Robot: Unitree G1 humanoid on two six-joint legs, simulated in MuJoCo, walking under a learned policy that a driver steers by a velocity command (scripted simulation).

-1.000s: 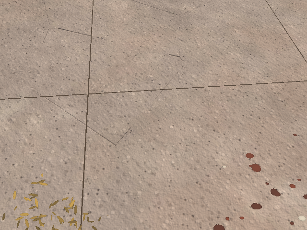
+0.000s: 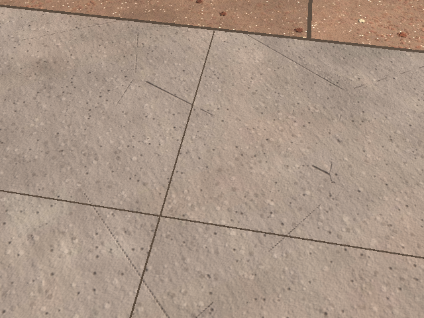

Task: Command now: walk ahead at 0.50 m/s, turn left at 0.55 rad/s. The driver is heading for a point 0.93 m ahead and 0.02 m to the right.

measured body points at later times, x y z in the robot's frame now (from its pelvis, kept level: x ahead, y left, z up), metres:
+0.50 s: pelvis +0.27 +0.01 +0.01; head +0.31 +0.02 +0.46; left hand +0.43 +0.26 -0.11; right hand +0.25 -0.25 -0.13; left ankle +0.11 +0.06 -0.72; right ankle +0.45 -0.08 -0.69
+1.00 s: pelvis +0.54 +0.03 +0.02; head +0.57 +0.03 +0.47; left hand +0.45 +0.26 -0.12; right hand +0.75 -0.17 -0.10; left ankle +0.69 +0.19 -0.68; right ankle +0.46 -0.06 -0.72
